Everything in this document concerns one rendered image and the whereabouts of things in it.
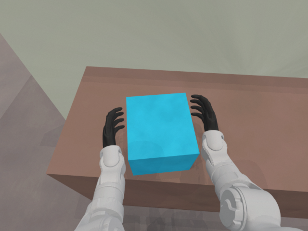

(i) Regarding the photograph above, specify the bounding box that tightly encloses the left robot hand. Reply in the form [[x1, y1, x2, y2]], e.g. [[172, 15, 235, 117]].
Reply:
[[103, 107, 125, 148]]

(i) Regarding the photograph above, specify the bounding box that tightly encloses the carton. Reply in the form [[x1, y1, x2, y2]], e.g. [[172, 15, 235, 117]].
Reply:
[[126, 93, 200, 176]]

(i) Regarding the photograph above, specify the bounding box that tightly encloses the robot left upper arm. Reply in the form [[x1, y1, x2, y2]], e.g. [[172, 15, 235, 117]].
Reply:
[[74, 216, 125, 231]]

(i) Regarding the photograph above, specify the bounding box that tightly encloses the right robot hand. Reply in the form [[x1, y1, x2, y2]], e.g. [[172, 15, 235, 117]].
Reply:
[[190, 95, 218, 132]]

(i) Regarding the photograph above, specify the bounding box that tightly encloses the robot left forearm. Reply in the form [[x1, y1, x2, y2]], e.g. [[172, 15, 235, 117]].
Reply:
[[76, 145, 126, 228]]

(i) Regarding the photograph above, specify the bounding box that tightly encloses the robot right upper arm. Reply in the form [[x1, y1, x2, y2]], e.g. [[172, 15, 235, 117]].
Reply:
[[219, 186, 303, 231]]

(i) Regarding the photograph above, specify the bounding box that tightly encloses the pedestal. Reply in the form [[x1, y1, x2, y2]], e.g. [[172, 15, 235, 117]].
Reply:
[[46, 66, 308, 219]]

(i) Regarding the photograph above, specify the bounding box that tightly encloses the robot right forearm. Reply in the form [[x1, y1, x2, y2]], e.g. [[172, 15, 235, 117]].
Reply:
[[201, 130, 280, 210]]

